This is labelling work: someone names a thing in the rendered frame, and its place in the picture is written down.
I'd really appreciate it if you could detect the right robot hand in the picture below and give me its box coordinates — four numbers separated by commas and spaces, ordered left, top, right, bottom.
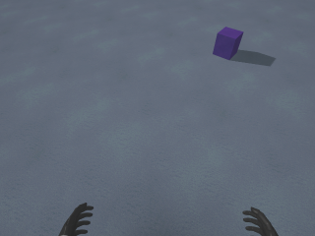
242, 207, 279, 236

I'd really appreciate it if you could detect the carton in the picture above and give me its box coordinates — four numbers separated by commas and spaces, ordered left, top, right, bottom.
213, 27, 243, 60

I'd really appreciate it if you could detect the left robot hand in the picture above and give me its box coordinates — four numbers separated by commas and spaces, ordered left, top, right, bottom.
58, 203, 94, 236

